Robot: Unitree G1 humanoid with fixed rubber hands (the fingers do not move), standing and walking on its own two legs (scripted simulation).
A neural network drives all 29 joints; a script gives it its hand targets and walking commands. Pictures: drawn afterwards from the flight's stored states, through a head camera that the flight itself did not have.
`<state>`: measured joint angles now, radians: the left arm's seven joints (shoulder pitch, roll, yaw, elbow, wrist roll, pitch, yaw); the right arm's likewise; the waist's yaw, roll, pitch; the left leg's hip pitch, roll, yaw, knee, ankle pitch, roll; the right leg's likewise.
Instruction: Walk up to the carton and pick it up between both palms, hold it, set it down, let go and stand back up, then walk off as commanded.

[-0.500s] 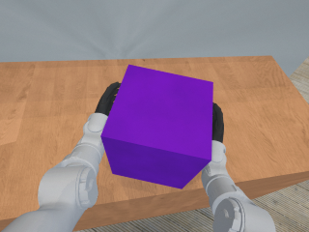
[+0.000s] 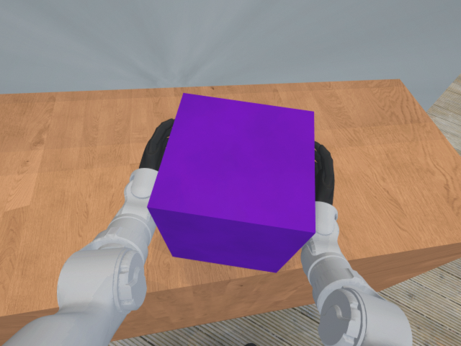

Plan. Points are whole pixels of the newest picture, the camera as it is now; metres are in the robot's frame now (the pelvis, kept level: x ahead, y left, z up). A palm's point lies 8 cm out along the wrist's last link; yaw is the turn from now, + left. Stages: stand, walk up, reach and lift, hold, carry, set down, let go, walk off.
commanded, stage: reach and lift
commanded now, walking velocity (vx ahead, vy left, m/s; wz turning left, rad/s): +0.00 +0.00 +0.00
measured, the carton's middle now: (234, 192) +0.37 -0.02 +0.03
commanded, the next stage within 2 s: hold in 1.80 s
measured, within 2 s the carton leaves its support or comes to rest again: neither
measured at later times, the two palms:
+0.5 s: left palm (153, 138) +0.44 +0.12 +0.10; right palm (330, 167) +0.38 -0.18 +0.09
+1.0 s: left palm (137, 134) +0.40 +0.13 +0.15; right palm (344, 149) +0.37 -0.17 +0.16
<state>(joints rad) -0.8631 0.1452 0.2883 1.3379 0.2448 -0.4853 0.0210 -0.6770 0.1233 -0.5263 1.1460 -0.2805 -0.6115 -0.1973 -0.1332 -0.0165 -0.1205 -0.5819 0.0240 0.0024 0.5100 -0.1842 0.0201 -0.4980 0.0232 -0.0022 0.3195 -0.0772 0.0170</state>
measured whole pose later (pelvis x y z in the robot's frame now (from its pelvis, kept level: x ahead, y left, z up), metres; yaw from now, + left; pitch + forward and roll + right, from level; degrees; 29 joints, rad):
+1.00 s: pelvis -0.01 -0.01 +0.01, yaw +1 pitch +1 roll -1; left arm -0.86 0.14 0.12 1.07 0.09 0.16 0.10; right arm -0.76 -0.03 -0.15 0.93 0.12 0.11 -0.19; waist -0.12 -0.03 -0.14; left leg -0.27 0.00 0.00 0.42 -0.16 0.02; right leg -0.23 0.00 0.00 0.32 -0.10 0.02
